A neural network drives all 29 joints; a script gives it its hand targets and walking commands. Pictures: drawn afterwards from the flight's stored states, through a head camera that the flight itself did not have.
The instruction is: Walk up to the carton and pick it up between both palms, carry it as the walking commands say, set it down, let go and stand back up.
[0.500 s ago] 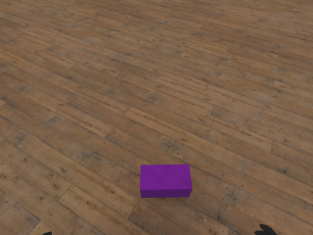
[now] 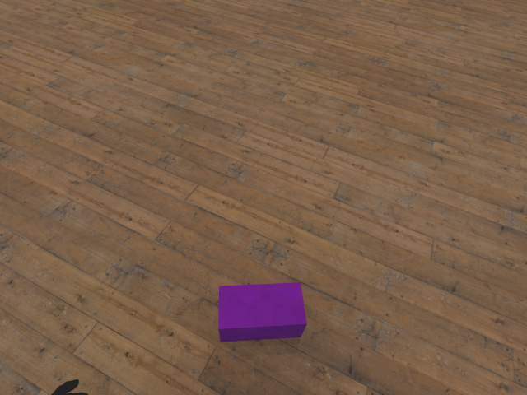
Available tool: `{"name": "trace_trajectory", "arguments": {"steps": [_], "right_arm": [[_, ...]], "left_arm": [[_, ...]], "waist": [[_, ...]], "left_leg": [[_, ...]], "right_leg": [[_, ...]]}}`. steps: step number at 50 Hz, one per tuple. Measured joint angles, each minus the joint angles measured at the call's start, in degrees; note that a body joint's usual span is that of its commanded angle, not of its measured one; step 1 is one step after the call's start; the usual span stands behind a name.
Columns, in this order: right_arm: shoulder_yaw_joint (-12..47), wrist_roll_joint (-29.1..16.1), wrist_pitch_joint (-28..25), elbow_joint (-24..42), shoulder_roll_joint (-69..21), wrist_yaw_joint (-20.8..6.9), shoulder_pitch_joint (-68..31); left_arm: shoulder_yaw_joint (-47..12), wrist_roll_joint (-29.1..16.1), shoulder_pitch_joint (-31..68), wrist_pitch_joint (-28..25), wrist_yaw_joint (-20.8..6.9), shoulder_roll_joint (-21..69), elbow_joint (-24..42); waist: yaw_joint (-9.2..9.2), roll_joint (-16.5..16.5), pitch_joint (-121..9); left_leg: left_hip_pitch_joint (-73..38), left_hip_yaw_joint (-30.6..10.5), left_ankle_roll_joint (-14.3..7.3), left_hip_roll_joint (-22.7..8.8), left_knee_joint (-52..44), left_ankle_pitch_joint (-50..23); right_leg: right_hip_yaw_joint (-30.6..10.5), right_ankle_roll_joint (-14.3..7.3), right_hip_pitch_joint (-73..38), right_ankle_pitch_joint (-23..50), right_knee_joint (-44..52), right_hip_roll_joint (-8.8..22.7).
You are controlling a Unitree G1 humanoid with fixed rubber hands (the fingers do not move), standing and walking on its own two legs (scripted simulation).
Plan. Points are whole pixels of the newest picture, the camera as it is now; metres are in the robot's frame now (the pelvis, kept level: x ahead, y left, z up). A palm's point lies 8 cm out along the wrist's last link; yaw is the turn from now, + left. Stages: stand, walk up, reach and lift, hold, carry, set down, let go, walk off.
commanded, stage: walk up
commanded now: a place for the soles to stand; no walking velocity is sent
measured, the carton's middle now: (260, 312) +0.49 -0.04 -0.70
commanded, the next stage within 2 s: none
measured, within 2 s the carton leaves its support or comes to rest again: neither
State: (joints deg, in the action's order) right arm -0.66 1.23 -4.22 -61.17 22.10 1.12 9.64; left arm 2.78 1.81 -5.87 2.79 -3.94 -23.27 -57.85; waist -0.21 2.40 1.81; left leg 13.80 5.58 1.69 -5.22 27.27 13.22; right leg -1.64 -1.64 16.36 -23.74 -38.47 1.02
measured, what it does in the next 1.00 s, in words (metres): walks ahead: right foot, then left foot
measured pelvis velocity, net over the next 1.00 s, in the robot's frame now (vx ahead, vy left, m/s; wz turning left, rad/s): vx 0.10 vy -0.10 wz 0.03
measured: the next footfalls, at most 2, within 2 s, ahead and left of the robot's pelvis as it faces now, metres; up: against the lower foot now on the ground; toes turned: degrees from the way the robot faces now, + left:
right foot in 0.16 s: +0.11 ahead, -0.16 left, +0.00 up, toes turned +4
left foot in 0.38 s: +0.13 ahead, +0.06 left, +0.00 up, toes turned +2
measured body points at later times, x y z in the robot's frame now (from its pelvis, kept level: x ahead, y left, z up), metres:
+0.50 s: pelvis +0.08 -0.08 -0.02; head +0.11 -0.06 +0.43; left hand +0.15 +0.23 -0.15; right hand +0.14 -0.39 -0.13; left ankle +0.11 +0.02 -0.74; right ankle +0.07 -0.20 -0.73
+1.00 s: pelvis +0.10 -0.10 +0.01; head +0.13 -0.12 +0.45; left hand +0.21 +0.21 -0.10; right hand +0.23 -0.40 -0.13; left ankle +0.11 +0.02 -0.74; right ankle +0.08 -0.20 -0.74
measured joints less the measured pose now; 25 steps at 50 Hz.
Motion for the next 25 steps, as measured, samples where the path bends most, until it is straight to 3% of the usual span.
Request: {"name": "trace_trajectory", "arguments": {"steps": [2,4,7,9,11,13,18,20,23,25], "right_arm": [[-0.9,0.5,-0.8,1.3,0.6,0.5,1.5],[-1.6,0.6,-1.1,2.2,1.7,0.8,3.2],[-2.5,0.6,-0.4,2.6,4.0,0.7,5.0],[-2.8,0.8,1.0,2.3,5.5,0.8,5.9],[-2.9,0.2,2.8,2.0,6.1,1.2,6.1],[-2.6,-0.5,3.1,2.3,6.1,1.0,5.9],[-1.2,-1.1,1.3,4.6,3.8,0.1,6.8],[-0.7,-0.7,1.4,4.6,2.6,0.1,6.2],[0.7,-0.5,2.3,5.4,0.5,-0.5,4.2],[1.3,-0.5,2.6,5.9,-0.3,-0.9,2.8]], "left_arm": [[1.0,0.4,-1.7,0.5,-0.8,-1.2,1.0],[1.8,0.4,-3.0,0.6,-1.6,-2.2,1.8],[2.8,0.2,-4.8,0.2,-2.5,-3.0,3.2],[3.1,0.2,-6.0,-1.0,-2.1,-3.1,3.8],[2.7,0.2,-7.2,-1.3,-1.0,-2.3,4.2],[2.1,-0.2,-8.3,-0.7,-0.3,-1.3,4.4],[0.8,-0.7,-9.1,-0.5,1.2,-1.0,4.9],[0.0,-1.6,-8.5,-0.7,1.9,-1.0,4.3],[-0.7,-2.5,-7.0,-0.8,2.7,-0.2,3.3],[-1.3,-2.7,-5.8,-1.7,3.0,0.6,2.6]], "waist": [[-0.10,0.7,0.1],[-0.22,1.1,0.7],[0.07,0.8,2.5],[0.64,-0.6,3.4],[1.31,-2.1,3.2],[1.99,-3.1,3.3],[1.54,-2.0,3.1],[0.86,-1.0,2.9],[0.26,0.5,3.1],[-0.07,0.1,3.2]], "left_leg": [[-0.5,0.9,-0.1,-0.3,0.2,0.4],[-1.2,1.4,0.0,-0.8,0.7,1.1],[-2.2,1.8,1.1,-2.4,3.0,3.1],[-0.1,0.3,-0.6,-4.3,11.1,9.6],[5.2,-5.7,-1.7,-1.8,22.8,15.9],[8.5,-6.8,-2.2,0.4,27.8,16.3],[7.8,-1.2,-1.8,4.0,14.6,7.5],[6.8,-1.4,-4.2,4.9,11.7,2.6],[5.7,-1.5,-4.4,5.4,11.7,4.3],[5.1,-2.1,-3.8,5.0,11.2,4.8]], "right_leg": [[-0.1,-0.2,3.9,-1.9,-8.5,0.6],[-0.3,-0.3,6.3,-2.7,-10.7,1.9],[0.0,-0.6,5.8,-1.6,-4.2,4.4],[1.4,0.9,4.1,6.3,-0.4,3.5],[2.5,1.9,4.1,7.2,-1.5,2.0],[2.9,1.1,2.7,6.5,0.3,0.6],[4.7,1.1,0.8,4.9,0.7,0.2],[5.0,1.2,1.2,2.7,-2.1,0.5],[3.1,-0.1,1.6,-4.8,-5.0,0.2],[3.1,-0.4,0.3,-2.6,-2.0,0.0]]}}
